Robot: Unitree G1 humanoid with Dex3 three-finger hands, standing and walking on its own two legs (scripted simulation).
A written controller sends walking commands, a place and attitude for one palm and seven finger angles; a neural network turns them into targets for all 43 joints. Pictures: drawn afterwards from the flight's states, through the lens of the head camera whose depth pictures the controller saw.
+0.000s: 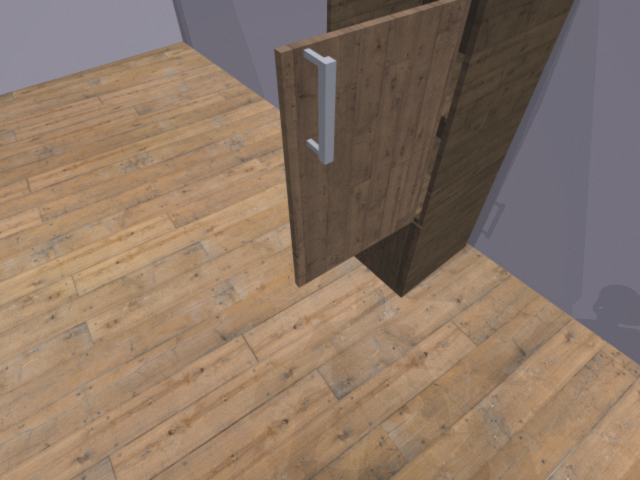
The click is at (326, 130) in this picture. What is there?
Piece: cupboard door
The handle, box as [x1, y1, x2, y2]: [303, 48, 335, 164]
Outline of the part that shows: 308,48 303,50 303,56 318,66 319,144 318,145 311,139 306,140 306,143 319,156 319,159 325,164 333,160 335,60 328,56 322,57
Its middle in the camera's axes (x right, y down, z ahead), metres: +0.00 -0.20 +0.61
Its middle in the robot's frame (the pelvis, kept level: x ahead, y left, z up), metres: +0.61 +0.03 +0.15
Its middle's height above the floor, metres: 0.93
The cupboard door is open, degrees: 86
